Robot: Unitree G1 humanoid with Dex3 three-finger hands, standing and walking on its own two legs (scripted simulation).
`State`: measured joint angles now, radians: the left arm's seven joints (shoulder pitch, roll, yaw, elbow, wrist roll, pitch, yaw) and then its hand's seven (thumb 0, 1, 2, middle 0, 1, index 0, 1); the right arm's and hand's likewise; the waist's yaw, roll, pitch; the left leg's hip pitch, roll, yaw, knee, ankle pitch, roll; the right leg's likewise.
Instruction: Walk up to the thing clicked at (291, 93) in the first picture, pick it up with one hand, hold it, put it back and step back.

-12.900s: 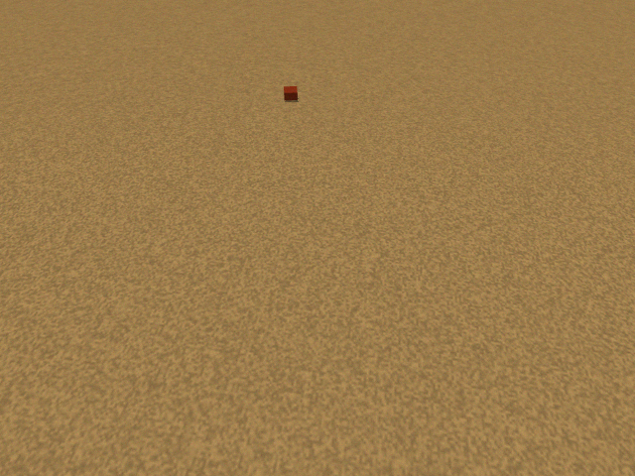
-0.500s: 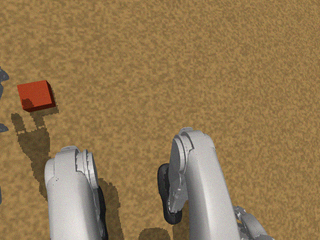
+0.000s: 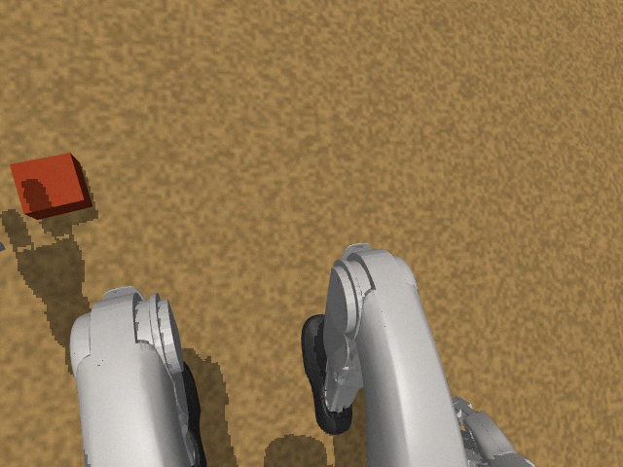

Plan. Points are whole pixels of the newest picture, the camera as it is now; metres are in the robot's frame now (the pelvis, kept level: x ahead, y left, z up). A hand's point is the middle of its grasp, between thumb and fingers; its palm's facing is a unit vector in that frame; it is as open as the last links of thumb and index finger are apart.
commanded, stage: rise first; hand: left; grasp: from above
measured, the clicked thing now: (53, 186) +0.49 +0.29 -0.30
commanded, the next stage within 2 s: approach in 1.32 s
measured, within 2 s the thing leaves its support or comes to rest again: neither
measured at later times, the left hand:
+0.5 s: hand out of the picture +0.45 +0.33 -0.18, palm faces -0.42 -0.11 -0.90, open 14.0 cm
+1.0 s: hand out of the picture +0.46 +0.33 -0.17, palm faces -0.43 -0.09 -0.90, open 13.9 cm
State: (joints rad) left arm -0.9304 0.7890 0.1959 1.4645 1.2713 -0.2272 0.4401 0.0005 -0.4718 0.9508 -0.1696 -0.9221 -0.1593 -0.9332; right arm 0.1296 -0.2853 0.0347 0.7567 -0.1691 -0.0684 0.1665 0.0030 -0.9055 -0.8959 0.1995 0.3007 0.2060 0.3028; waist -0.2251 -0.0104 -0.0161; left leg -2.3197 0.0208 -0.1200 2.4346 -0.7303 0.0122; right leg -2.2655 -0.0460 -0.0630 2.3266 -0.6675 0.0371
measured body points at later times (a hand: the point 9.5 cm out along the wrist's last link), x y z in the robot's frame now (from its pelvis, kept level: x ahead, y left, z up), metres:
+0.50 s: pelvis -0.01 +0.00 -0.01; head +0.24 +0.08 +0.36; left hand +0.47 +0.33 -0.13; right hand +0.03 -0.28 -0.10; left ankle +0.06 +0.12 -0.29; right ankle +0.10 -0.13 -0.29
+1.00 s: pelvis +0.00 +0.00 +0.00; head +0.24 +0.08 +0.36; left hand +0.47 +0.33 -0.12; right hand +0.04 -0.27 -0.10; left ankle +0.06 +0.12 -0.29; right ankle +0.10 -0.13 -0.29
